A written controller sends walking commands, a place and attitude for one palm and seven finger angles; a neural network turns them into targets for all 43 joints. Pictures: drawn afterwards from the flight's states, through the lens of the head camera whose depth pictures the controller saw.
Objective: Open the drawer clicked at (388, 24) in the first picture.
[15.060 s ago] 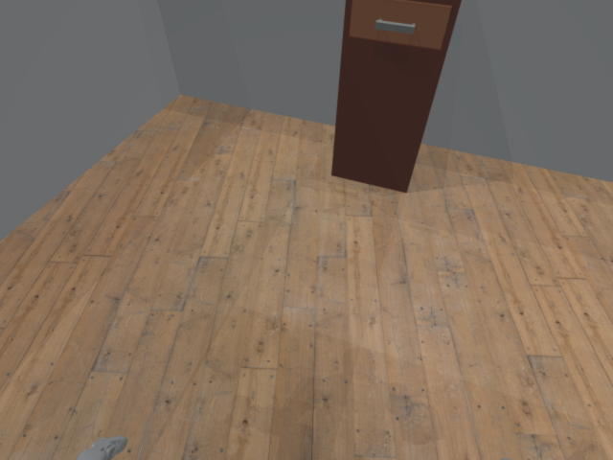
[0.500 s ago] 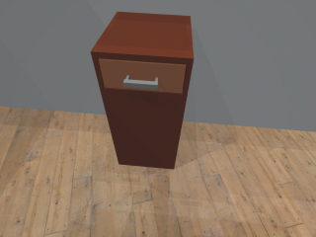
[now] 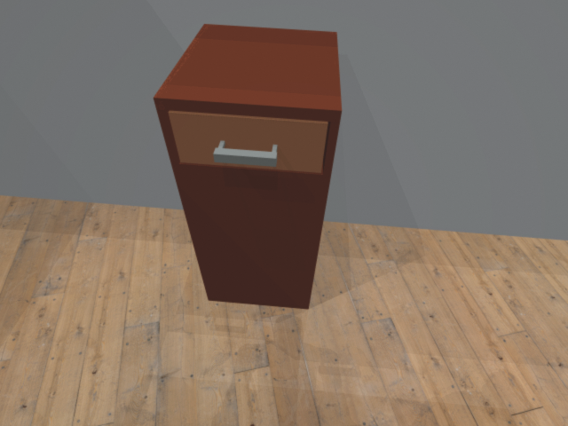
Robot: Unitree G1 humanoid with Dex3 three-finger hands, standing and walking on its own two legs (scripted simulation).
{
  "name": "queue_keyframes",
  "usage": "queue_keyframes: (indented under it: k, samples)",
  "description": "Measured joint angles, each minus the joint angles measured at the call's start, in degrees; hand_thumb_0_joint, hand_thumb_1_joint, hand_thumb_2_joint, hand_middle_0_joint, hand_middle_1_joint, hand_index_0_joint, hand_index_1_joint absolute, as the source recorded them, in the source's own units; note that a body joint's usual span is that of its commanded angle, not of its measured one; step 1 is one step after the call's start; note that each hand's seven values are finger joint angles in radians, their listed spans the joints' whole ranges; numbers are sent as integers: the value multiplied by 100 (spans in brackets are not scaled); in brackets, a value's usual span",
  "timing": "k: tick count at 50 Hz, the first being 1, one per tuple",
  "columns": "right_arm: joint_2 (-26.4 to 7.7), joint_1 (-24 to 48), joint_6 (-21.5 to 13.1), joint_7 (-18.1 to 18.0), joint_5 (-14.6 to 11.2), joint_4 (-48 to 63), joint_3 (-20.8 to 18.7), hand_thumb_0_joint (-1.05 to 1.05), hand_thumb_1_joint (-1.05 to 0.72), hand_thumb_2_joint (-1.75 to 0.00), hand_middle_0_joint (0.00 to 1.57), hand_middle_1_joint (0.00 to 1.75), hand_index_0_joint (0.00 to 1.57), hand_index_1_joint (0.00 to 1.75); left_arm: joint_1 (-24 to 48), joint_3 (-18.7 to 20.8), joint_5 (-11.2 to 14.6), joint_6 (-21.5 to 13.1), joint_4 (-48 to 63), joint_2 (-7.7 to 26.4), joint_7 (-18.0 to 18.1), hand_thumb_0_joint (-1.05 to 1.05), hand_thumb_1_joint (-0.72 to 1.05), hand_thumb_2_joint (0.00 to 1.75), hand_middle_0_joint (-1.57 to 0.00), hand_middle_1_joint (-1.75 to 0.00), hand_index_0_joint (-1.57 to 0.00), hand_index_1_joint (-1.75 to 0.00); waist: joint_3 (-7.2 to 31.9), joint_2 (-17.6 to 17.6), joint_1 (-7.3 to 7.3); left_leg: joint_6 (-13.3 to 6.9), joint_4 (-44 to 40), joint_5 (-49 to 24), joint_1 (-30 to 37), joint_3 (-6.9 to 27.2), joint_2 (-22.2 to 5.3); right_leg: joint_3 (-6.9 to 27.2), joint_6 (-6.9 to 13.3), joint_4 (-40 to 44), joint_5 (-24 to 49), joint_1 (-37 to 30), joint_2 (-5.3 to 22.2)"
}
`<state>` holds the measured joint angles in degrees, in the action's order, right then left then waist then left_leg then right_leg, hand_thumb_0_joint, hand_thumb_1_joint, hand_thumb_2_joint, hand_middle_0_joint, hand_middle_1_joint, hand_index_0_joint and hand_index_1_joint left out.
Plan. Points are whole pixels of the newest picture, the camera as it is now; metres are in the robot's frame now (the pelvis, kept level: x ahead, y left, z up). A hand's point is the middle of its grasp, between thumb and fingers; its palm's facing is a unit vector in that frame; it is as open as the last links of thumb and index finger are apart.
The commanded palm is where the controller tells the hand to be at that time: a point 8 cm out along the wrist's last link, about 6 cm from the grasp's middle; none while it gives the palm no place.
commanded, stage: raise the hand with hooked fingers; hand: left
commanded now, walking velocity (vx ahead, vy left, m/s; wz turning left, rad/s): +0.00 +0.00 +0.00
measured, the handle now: (247, 151) +0.67 +0.13 +0.00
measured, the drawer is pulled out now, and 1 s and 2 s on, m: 0.00 0.00 0.00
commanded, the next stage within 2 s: move the hooked fingers above the handle in 1.98 s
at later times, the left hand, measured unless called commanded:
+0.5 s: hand (190, 396) +0.17 +0.15 -0.05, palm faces -0.10 -0.32 -0.94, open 8.5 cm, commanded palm +0.15 +0.20 -0.01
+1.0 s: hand (156, 333) +0.23 +0.20 +0.01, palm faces -0.02 -0.10 -1.00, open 11.5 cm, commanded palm +0.21 +0.20 +0.07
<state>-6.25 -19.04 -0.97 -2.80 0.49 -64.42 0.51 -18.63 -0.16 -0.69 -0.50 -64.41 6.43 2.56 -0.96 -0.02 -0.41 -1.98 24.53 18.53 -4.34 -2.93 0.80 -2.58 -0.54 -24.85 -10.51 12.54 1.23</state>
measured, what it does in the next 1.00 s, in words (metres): stands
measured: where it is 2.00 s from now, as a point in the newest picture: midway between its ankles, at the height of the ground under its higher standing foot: outside the picture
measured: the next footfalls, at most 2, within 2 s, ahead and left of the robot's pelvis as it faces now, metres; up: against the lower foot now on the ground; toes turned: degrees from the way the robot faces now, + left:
none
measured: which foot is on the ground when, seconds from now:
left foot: down 0.00-1.00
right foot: down 0.00-1.00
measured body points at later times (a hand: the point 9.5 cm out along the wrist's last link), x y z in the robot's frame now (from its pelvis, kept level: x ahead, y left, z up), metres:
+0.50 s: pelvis -0.02 -0.03 -0.02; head +0.01 -0.04 +0.43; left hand +0.17 +0.16 +0.00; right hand +0.22 -0.28 -0.07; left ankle -0.05 +0.09 -0.74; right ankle +0.03 -0.13 -0.74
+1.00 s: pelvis +0.00 -0.03 -0.02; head +0.04 -0.07 +0.43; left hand +0.23 +0.20 +0.07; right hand +0.17 -0.25 -0.14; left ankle -0.06 +0.09 -0.74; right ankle +0.03 -0.13 -0.74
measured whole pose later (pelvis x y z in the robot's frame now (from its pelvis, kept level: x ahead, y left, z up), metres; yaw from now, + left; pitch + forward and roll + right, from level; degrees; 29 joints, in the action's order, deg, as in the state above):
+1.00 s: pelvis +0.00 -0.03 -0.02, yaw -1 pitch +6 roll +2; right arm -12.9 -8.7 6.5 0.4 1.9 -33.5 1.2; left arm -16.8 -2.6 -56.1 1.4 5.2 23.0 15.1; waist 1.8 -3.3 -3.4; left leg 0.2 36.1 23.4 -18.6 -3.9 -0.4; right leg -0.6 2.1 -39.4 -16.4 29.0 -0.1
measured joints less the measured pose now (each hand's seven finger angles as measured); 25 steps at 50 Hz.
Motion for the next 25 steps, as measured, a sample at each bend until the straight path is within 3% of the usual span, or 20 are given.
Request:
queue_keyframes:
  k: [5, 6, 7, 8, 11, 13, 15, 18, 21, 25]
  samples:
    - [-14, -32, 13, 30, -11, 3, 12, 1, -91, -90, 20, 30, 20, 30, 49, -19, -1, -28, 34, 35, 37, 1, 91, 89, -19, -30, -20, -30, -42, -44, 1, 9, 64, 10, -64, -14, -11, 10, 3, -39, 4, 57, -9]
    - [-40, -105, -34, 12, -105, 256, 81, 1, -91, -90, 20, 30, 20, 30, -192, -191, -170, 387, 885, 123, 90, 2, 92, 89, -20, -30, -20, -30, -102, -26, -50, 5, 124, 38, -87, -73, -6, 68, 9, -148, -18, 134, -10]
    - [-69, -210, -272, -77, -172, 513, 124, 1, -91, -90, 20, 30, 20, 30, -485, -309, -362, 620, 1873, 282, 191, 3, 93, 89, -20, -30, -21, -30, -148, 3, -117, 2, 115, 44, -59, -151, 21, 149, 47, -289, -68, 204, 3]
    - [-131, -293, -567, -192, -200, 653, 96, 2, -92, -90, 20, 30, 20, 30, -691, -353, -420, 638, 2700, 436, 351, 4, 94, 89, -20, -30, -21, -30, -134, 8, -146, 6, 108, 40, -64, -188, 67, 197, 93, -455, -165, 296, 41]
    - [-420, -365, -1206, -293, -351, 1080, -22, 3, -93, -90, 20, 30, 20, 30, -751, -441, -767, 780, 4421, 756, 818, 5, 93, 88, -20, -32, -21, -32, 105, -110, -82, -13, 256, 62, -295, -144, 202, 215, 65, -795, -320, 581, 175]
    - [-677, -171, -1412, -270, -285, 1408, -32, 3, -93, -90, 20, 30, 20, 30, -542, -525, -1398, 759, 5229, 888, 1017, 5, 89, 87, -20, -34, -21, -33, 257, -264, -3, -28, 493, 144, -551, -131, 191, 202, 44, -927, -359, 787, 174]
    - [-875, 136, -1436, -171, -128, 1836, -69, 3, -92, -90, 20, 30, 20, 30, -202, -598, -2246, 652, 5744, 972, 1243, 4, 85, 86, -20, -36, -21, -35, 395, -352, 106, -22, 757, 233, -867, -141, 171, 217, 66, -1115, -409, 1075, 155]
    - [-990, 680, -1109, 89, 92, 2550, -182, 2, -92, -90, 20, 30, 20, 30, 107, -574, -3584, 370, 6156, 872, 1560, 3, 79, 83, -20, -39, -21, -39, 512, -340, 141, 19, 1009, 334, -1192, -276, 87, 351, 113, -1320, -418, 1447, 44]
    - [-972, 1134, -486, 347, 154, 3158, -245, 2, -91, -90, 20, 30, 20, 30, -112, -577, -4657, 11, 6383, 740, 1698, 2, 72, 81, -20, -43, -21, -43, 592, -142, 4, 90, 1095, 390, -1386, -463, -15, 523, 158, -1467, -413, 1754, -92]
    - [-991, 1507, 153, 553, 195, 3662, -296, 2, -91, -90, 20, 30, 20, 30, -723, -661, -5617, -329, 6475, 773, 1891, 1, 62, 77, -22, -49, -22, -49, 445, 173, -325, 185, 1265, 467, -1570, -474, -109, 518, 261, -1672, -504, 1971, -182]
